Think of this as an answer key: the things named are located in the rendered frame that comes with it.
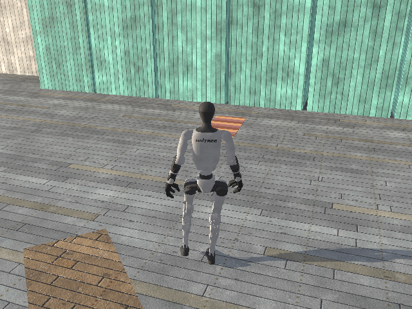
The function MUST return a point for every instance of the robot left upper arm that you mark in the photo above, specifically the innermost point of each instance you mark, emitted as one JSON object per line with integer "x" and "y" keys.
{"x": 182, "y": 146}

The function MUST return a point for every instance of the robot left hand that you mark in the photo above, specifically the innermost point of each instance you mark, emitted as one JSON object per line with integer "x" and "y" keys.
{"x": 168, "y": 189}

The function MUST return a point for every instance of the humanoid robot head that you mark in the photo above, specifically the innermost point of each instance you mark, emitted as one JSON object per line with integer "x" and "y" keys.
{"x": 206, "y": 110}

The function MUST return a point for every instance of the robot right hand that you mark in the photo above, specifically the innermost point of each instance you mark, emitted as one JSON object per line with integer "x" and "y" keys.
{"x": 234, "y": 183}

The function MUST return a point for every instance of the robot right upper arm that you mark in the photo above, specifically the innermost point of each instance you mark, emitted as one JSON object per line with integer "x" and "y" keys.
{"x": 229, "y": 146}

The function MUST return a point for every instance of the humanoid robot torso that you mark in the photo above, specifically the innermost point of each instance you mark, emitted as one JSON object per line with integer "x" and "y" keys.
{"x": 206, "y": 155}

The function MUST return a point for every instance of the left robot forearm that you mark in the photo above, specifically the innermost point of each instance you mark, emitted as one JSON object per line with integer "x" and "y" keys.
{"x": 173, "y": 172}

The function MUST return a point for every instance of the right robot forearm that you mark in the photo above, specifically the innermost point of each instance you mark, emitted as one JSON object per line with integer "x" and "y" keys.
{"x": 236, "y": 171}

